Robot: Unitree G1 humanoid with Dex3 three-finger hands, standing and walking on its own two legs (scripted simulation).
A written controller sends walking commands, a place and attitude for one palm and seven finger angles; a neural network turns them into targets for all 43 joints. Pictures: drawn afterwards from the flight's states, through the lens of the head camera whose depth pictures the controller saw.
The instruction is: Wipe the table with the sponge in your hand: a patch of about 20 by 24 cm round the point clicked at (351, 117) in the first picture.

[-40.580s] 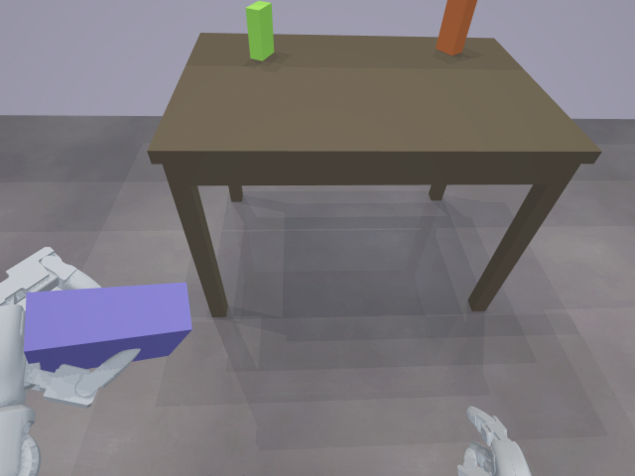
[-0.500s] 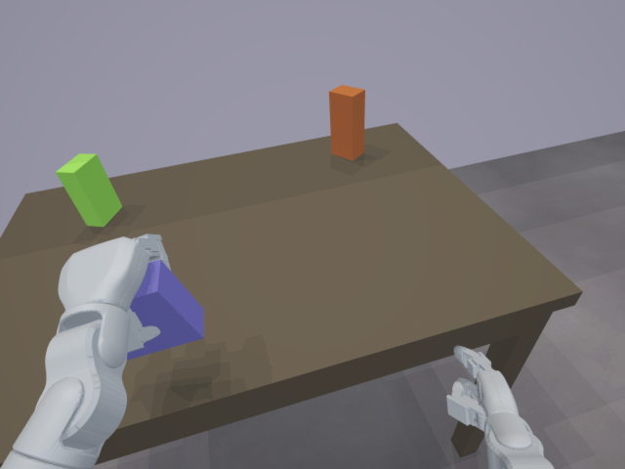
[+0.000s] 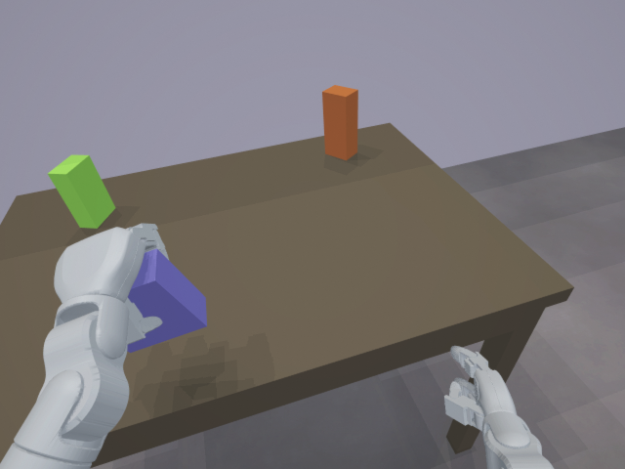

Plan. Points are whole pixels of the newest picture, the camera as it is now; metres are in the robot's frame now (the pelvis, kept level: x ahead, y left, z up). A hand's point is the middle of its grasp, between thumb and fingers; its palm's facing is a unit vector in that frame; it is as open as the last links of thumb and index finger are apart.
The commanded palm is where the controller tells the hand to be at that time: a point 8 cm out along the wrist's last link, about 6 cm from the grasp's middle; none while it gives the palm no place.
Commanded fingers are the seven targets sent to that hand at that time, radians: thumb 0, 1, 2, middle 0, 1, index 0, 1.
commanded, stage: bring the sponge back beside the body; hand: left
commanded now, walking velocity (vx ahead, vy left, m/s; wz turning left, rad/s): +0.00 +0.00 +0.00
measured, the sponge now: (152, 311) +0.25 +0.26 +0.11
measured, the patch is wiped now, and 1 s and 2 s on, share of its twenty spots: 1.00 1.00 1.00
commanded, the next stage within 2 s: step back with the hand held close in 1.48 s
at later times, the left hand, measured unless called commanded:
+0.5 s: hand (127, 299) +0.24 +0.28 +0.14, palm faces +0.17 -0.14 -0.98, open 8.9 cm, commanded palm +0.19 +0.26 +0.21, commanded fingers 0.00 0.10 1.30 -1.20 -1.60 -1.20 -1.60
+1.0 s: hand (111, 335) +0.19 +0.28 +0.13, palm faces +0.15 -0.16 -0.98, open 8.9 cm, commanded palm +0.16 +0.27 +0.20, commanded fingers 0.00 0.10 1.30 -1.20 -1.60 -1.20 -1.60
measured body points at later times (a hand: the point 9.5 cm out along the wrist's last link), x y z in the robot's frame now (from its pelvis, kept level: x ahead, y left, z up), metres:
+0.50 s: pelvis +0.01 -0.01 +0.00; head -0.03 -0.05 +0.45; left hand +0.22 +0.28 +0.19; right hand +0.29 -0.19 -0.06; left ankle +0.05 +0.11 -0.74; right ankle +0.02 -0.10 -0.74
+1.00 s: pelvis +0.01 -0.01 +0.00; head -0.04 -0.05 +0.44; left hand +0.18 +0.28 +0.18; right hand +0.29 -0.19 -0.05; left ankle +0.05 +0.11 -0.74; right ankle +0.02 -0.10 -0.74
